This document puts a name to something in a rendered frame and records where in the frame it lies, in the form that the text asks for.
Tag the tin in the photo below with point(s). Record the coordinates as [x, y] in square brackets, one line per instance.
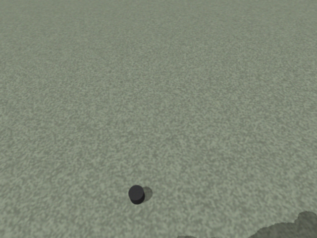
[136, 194]

